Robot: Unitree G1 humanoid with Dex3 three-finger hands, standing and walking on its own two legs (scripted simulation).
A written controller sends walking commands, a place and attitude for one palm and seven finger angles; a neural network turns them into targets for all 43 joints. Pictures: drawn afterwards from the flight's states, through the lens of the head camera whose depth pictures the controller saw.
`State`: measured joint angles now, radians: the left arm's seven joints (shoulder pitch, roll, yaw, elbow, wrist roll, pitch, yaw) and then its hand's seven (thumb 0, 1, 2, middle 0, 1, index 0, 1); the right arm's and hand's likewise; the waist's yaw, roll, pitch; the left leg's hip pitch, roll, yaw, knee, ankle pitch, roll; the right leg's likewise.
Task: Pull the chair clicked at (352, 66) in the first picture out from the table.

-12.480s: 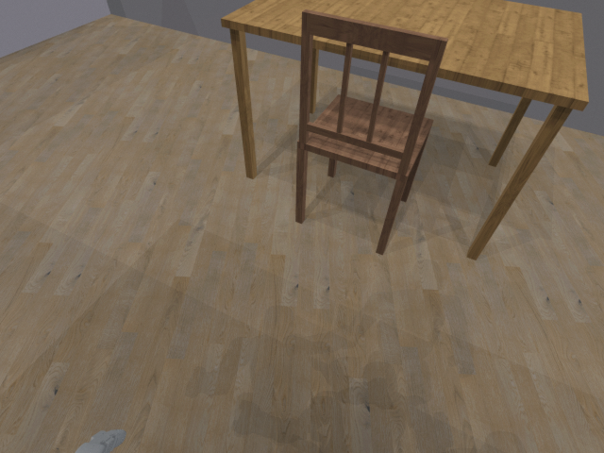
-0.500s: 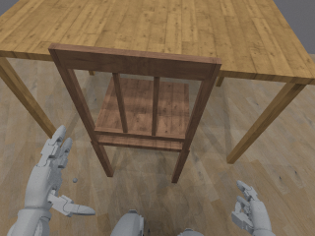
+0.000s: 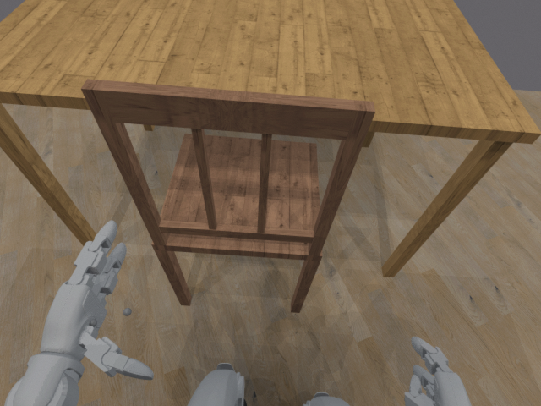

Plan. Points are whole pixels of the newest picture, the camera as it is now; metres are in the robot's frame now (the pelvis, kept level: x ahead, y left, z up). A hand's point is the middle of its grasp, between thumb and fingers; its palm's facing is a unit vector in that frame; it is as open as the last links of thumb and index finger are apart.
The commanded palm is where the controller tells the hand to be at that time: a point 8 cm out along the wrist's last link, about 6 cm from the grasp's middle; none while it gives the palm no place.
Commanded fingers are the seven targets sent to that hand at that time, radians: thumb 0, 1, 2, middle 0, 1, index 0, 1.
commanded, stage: raise the hand toward the chair's back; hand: left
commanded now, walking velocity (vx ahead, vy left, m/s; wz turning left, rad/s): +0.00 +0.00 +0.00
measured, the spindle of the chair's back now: (206, 185) +0.50 +0.14 -0.02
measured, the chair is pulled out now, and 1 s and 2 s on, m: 0.00 0.00 0.00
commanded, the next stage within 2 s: aim the fingers beside a spindle in 0.28 s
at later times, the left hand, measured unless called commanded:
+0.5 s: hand (142, 302) +0.25 +0.18 +0.04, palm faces +0.00 -1.00 -0.06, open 16.9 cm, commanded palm +0.23 +0.24 +0.03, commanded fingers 0.00 -0.50 0.30 -0.06 -0.08 -0.06 -0.08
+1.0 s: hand (170, 282) +0.29 +0.16 +0.02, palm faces -0.04 -1.00 -0.04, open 16.9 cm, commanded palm +0.27 +0.22 +0.02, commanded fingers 0.00 -0.50 0.30 -0.06 -0.08 -0.06 -0.08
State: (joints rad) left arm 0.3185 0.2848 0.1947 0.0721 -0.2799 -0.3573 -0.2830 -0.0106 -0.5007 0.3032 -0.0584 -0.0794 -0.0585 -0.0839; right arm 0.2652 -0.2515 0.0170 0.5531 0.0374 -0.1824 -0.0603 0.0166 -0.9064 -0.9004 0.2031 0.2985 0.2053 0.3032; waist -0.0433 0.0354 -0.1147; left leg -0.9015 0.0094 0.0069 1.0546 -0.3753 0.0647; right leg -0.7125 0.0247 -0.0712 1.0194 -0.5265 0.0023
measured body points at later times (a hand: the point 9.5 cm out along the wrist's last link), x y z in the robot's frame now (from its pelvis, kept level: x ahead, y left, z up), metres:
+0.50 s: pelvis +0.01 -0.02 -0.01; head +0.07 -0.02 +0.44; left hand +0.24 +0.24 +0.04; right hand +0.18 -0.26 -0.08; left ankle +0.08 +0.07 -0.67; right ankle -0.01 -0.13 -0.67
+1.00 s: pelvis +0.01 -0.03 -0.02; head +0.09 -0.03 +0.43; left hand +0.28 +0.21 +0.02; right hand +0.16 -0.29 -0.11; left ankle +0.08 +0.07 -0.67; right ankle -0.01 -0.13 -0.67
